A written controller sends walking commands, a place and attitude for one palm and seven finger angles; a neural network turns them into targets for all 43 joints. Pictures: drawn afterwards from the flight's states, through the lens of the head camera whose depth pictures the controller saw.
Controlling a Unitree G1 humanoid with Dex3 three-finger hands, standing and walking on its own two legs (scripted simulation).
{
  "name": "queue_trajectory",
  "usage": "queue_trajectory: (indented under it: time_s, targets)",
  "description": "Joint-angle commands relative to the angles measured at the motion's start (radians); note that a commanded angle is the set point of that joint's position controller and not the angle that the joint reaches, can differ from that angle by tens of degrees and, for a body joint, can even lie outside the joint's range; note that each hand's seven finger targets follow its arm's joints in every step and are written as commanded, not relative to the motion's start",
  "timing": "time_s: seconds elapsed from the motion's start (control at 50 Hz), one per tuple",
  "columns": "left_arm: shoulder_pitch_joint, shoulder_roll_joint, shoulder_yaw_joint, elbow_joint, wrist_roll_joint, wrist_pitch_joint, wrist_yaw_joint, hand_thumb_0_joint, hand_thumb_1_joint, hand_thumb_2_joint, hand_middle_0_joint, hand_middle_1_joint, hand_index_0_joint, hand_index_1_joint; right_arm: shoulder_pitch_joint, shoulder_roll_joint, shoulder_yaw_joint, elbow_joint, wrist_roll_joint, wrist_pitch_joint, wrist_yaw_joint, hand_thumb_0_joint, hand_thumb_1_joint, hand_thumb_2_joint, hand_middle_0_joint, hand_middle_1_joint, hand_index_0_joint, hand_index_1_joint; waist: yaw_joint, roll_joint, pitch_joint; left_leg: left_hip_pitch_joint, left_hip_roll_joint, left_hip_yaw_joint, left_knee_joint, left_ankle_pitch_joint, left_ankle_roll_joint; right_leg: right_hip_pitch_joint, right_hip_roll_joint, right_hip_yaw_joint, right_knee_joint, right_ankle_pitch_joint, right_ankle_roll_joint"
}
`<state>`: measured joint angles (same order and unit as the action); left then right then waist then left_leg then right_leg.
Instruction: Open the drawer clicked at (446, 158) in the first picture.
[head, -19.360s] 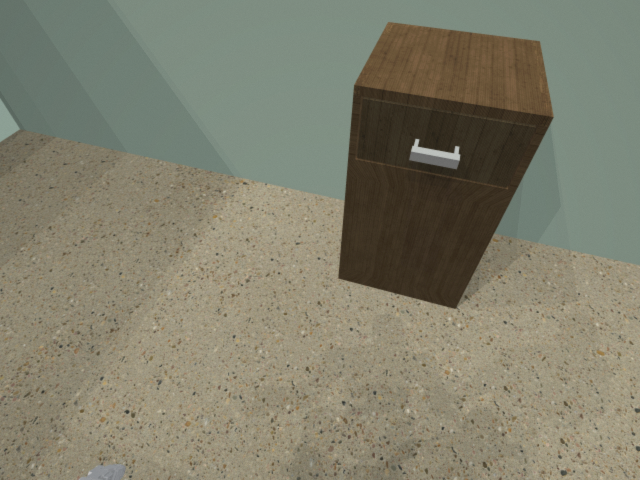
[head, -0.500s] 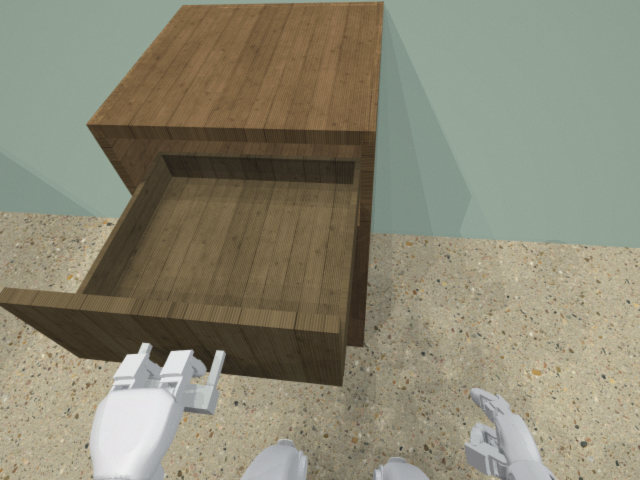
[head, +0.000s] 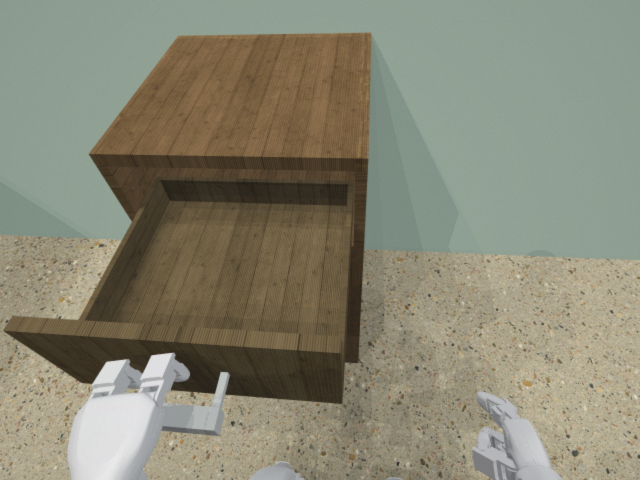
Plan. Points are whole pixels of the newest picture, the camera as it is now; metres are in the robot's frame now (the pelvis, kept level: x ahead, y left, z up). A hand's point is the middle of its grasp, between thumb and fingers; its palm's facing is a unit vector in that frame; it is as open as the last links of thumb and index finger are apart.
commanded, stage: lift the hand off the handle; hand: left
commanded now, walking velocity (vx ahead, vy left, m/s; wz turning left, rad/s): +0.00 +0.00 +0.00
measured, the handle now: (180, 397) +0.23 +0.21 -0.02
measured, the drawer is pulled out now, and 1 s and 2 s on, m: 0.30 0.30 0.30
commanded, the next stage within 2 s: draw the hand back to the body in 1.68 s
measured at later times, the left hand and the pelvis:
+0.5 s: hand (138, 421) +0.18 +0.22 +0.04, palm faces +0.03 -0.17 -0.99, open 13.8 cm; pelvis +0.02 +0.02 +0.01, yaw -1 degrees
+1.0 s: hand (125, 409) +0.18 +0.22 +0.07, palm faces +0.04 -0.16 -0.99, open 13.8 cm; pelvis +0.01 +0.01 +0.03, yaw -1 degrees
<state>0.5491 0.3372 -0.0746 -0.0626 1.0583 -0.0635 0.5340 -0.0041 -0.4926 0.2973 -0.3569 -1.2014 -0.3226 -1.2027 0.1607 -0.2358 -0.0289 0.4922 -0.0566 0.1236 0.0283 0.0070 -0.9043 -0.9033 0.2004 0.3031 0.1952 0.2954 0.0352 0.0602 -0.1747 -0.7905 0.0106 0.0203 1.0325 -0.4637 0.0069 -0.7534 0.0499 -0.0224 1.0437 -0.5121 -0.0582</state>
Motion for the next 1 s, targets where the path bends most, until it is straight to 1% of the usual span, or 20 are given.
queue_trajectory:
  time_s: [0.0, 0.08, 0.1, 0.14, 0.16, 0.22, 0.34, 0.36, 0.46, 0.52, 0.54, 0.56, 0.62, 0.66, 0.74, 0.76, 0.84, 0.86, 0.92, 0.98]
  targets:
    - [-0.003, 0.110, 0.064, -0.174, -0.018, 0.011, 0.014, 0.000, -0.500, 0.300, -0.300, -1.200, -0.300, -1.200, -0.113, -0.095, -0.026, -0.167, 0.010, -0.051, 0.002, 0.000, -0.900, -0.900, 0.200, 0.300, 0.200, 0.300, -0.007, -0.080, -0.101, 0.191, -0.038, -0.010, -0.132, 0.144, 0.045, 0.049, -0.016, 0.054, -0.255, 0.222, 0.008]
    - [-0.062, 0.121, 0.045, -0.225, -0.019, 0.001, -0.020, 0.000, -0.500, 0.300, -0.300, -1.200, -0.300, -1.200, -0.103, -0.095, -0.022, -0.170, 0.011, -0.059, 0.001, 0.000, -0.900, -0.900, 0.200, 0.300, 0.200, 0.300, -0.004, -0.065, -0.124, 0.245, -0.038, -0.011, -0.154, 0.149, 0.047, 0.047, -0.021, 0.059, -0.275, 0.197, 0.006]
    - [-0.037, 0.107, 0.031, -0.230, -0.021, -0.004, -0.026, 0.000, -0.500, 0.300, -0.300, -1.200, -0.300, -1.200, -0.098, -0.092, -0.024, -0.171, 0.012, -0.062, -0.002, 0.000, -0.900, -0.900, 0.200, 0.300, 0.200, 0.300, -0.001, -0.059, -0.116, 0.252, -0.036, -0.012, -0.162, 0.159, 0.051, 0.067, -0.019, 0.043, -0.274, 0.217, 0.004]
    - [-0.039, 0.144, 0.064, -0.253, -0.010, -0.011, -0.029, 0.000, -0.500, 0.300, -0.300, -1.200, -0.300, -1.200, -0.097, -0.092, -0.018, -0.176, 0.007, -0.063, 0.006, 0.000, -0.900, -0.900, 0.200, 0.300, 0.200, 0.300, 0.008, -0.054, -0.136, 0.281, -0.035, -0.010, -0.158, 0.184, 0.045, 0.047, -0.016, 0.061, -0.271, 0.218, -0.001]
    - [-0.029, 0.115, 0.038, -0.248, -0.012, -0.012, -0.031, 0.000, -0.500, 0.300, -0.300, -1.200, -0.300, -1.200, -0.094, -0.088, -0.020, -0.175, 0.011, -0.061, 0.005, 0.000, -0.900, -0.900, 0.200, 0.300, 0.200, 0.300, 0.003, -0.043, -0.105, 0.271, -0.033, -0.013, -0.167, 0.189, 0.048, 0.064, -0.016, 0.035, -0.266, 0.243, 0.000]
    - [0.028, 0.141, 0.085, -0.252, -0.008, -0.010, -0.022, 0.000, -0.500, 0.300, -0.300, -1.200, -0.300, -1.200, -0.097, -0.088, -0.018, -0.186, 0.012, -0.058, 0.017, 0.000, -0.900, -0.900, 0.200, 0.300, 0.200, 0.300, 0.024, -0.045, -0.123, 0.276, -0.032, -0.015, -0.169, 0.224, 0.037, 0.074, -0.007, 0.044, -0.254, 0.269, -0.006]
    - [0.070, 0.129, 0.065, -0.345, -0.019, 0.003, -0.024, 0.000, -0.500, 0.300, -0.300, -1.200, -0.300, -1.200, -0.097, -0.088, -0.018, -0.205, 0.011, -0.057, 0.037, 0.000, -0.900, -0.900, 0.200, 0.300, 0.200, 0.300, 0.026, -0.026, -0.158, 0.325, -0.022, -0.021, -0.169, 0.304, 0.033, 0.075, -0.005, 0.054, -0.241, 0.313, -0.008]
    - [0.083, 0.096, 0.030, -0.341, -0.023, 0.005, -0.029, 0.000, -0.500, 0.300, -0.300, -1.200, -0.300, -1.200, -0.097, -0.085, -0.021, -0.202, 0.017, -0.056, 0.035, 0.000, -0.900, -0.900, 0.200, 0.300, 0.200, 0.300, 0.016, -0.029, -0.123, 0.315, -0.019, -0.023, -0.178, 0.301, 0.039, 0.091, -0.006, 0.031, -0.243, 0.327, -0.006]
    - [0.075, 0.092, 0.004, -0.377, -0.024, 0.018, -0.051, 0.000, -0.500, 0.300, -0.300, -1.200, -0.300, -1.200, -0.099, -0.085, -0.018, -0.213, 0.023, -0.055, 0.044, 0.000, -0.900, -0.900, 0.200, 0.300, 0.200, 0.300, 0.017, -0.039, -0.105, 0.328, -0.012, -0.032, -0.195, 0.294, 0.038, 0.084, -0.008, 0.031, -0.254, 0.284, -0.005]
    - [0.072, 0.106, 0.007, -0.407, -0.019, 0.022, -0.056, 0.000, -0.500, 0.300, -0.300, -1.200, -0.300, -1.200, -0.101, -0.084, -0.014, -0.226, 0.024, -0.058, 0.050, 0.000, -0.900, -0.900, 0.200, 0.300, 0.200, 0.300, 0.026, -0.036, -0.102, 0.350, -0.012, -0.038, -0.199, 0.305, 0.032, 0.068, -0.005, 0.051, -0.260, 0.268, -0.013]
    - [0.088, 0.135, 0.037, -0.418, -0.010, 0.022, -0.054, 0.000, -0.500, 0.300, -0.300, -1.200, -0.300, -1.200, -0.092, -0.085, -0.013, -0.231, 0.019, -0.059, 0.056, 0.000, -0.900, -0.900, 0.200, 0.300, 0.200, 0.300, 0.040, -0.042, -0.136, 0.365, -0.009, -0.033, -0.190, 0.327, 0.028, 0.059, -0.003, 0.062, -0.252, 0.266, -0.014]
    - [0.114, 0.109, 0.015, -0.413, -0.018, 0.022, -0.054, 0.000, -0.500, 0.300, -0.300, -1.200, -0.300, -1.200, -0.099, -0.080, -0.013, -0.229, 0.028, -0.058, 0.052, 0.000, -0.900, -0.900, 0.200, 0.300, 0.200, 0.300, 0.032, -0.025, -0.110, 0.350, -0.008, -0.030, -0.199, 0.317, 0.033, 0.092, -0.008, 0.036, -0.255, 0.287, -0.010]
    - [0.121, 0.154, 0.073, -0.415, -0.024, 0.028, -0.052, 0.000, -0.500, 0.300, -0.300, -1.200, -0.300, -1.200, -0.109, -0.082, -0.007, -0.231, 0.029, -0.056, 0.055, 0.000, -0.900, -0.900, 0.200, 0.300, 0.200, 0.300, 0.039, -0.048, -0.090, 0.342, -0.012, -0.032, -0.204, 0.307, 0.025, 0.094, -0.003, 0.065, -0.267, 0.294, -0.015]
    - [0.098, 0.119, 0.036, -0.428, -0.031, 0.036, -0.058, 0.000, -0.500, 0.300, -0.300, -1.200, -0.300, -1.200, -0.112, -0.080, -0.009, -0.228, 0.032, -0.054, 0.056, 0.000, -0.900, -0.900, 0.200, 0.300, 0.200, 0.300, 0.026, -0.038, -0.080, 0.341, -0.010, -0.030, -0.210, 0.284, 0.032, 0.099, -0.010, 0.050, -0.273, 0.283, -0.010]
    - [0.073, 0.146, 0.055, -0.444, -0.042, 0.051, -0.085, 0.000, -0.500, 0.300, -0.300, -1.200, -0.300, -1.200, -0.107, -0.084, -0.011, -0.228, 0.028, -0.059, 0.050, 0.000, -0.900, -0.900, 0.200, 0.300, 0.200, 0.300, 0.030, -0.065, -0.094, 0.369, -0.009, -0.027, -0.218, 0.253, 0.035, 0.095, -0.011, 0.076, -0.311, 0.237, -0.008]
    - [0.082, 0.119, 0.028, -0.450, -0.054, 0.047, -0.093, 0.000, -0.500, 0.300, -0.300, -1.200, -0.300, -1.200, -0.112, -0.080, -0.010, -0.226, 0.036, -0.060, 0.043, 0.000, -0.900, -0.900, 0.200, 0.300, 0.200, 0.300, 0.020, -0.058, -0.073, 0.359, -0.011, -0.026, -0.231, 0.243, 0.041, 0.130, -0.018, 0.058, -0.316, 0.263, -0.004]
    - [0.067, 0.168, 0.068, -0.453, -0.052, 0.042, -0.118, 0.000, -0.500, 0.300, -0.300, -1.200, -0.300, -1.200, -0.114, -0.082, -0.002, -0.220, 0.029, -0.064, 0.043, 0.000, -0.900, -0.900, 0.200, 0.300, 0.200, 0.300, 0.033, -0.055, -0.062, 0.378, -0.015, -0.023, -0.243, 0.239, 0.036, 0.123, -0.020, 0.089, -0.345, 0.239, -0.005]
    - [0.066, 0.137, 0.044, -0.448, -0.059, 0.040, -0.121, 0.000, -0.500, 0.300, -0.300, -1.200, -0.300, -1.200, -0.118, -0.078, -0.003, -0.216, 0.038, -0.063, 0.038, 0.000, -0.900, -0.900, 0.200, 0.300, 0.200, 0.300, 0.024, -0.045, -0.027, 0.362, -0.012, -0.024, -0.258, 0.225, 0.041, 0.148, -0.024, 0.062, -0.347, 0.243, -0.003]
    - [0.039, 0.177, 0.089, -0.460, -0.064, 0.040, -0.130, 0.000, -0.500, 0.300, -0.300, -1.200, -0.300, -1.200, -0.122, -0.081, -0.005, -0.216, 0.036, -0.067, 0.033, 0.000, -0.900, -0.900, 0.200, 0.300, 0.200, 0.300, 0.030, -0.057, -0.027, 0.385, -0.014, -0.027, -0.263, 0.222, 0.038, 0.147, -0.023, 0.092, -0.377, 0.229, -0.006]
    - [0.048, 0.165, 0.078, -0.479, -0.064, 0.036, -0.142, 0.000, -0.500, 0.300, -0.300, -1.200, -0.300, -1.200, -0.115, -0.079, -0.009, -0.215, 0.031, -0.070, 0.038, 0.000, -0.900, -0.900, 0.200, 0.300, 0.200, 0.300, 0.041, -0.038, -0.049, 0.403, -0.010, -0.020, -0.268, 0.244, 0.035, 0.151, -0.023, 0.090, -0.372, 0.241, -0.008]
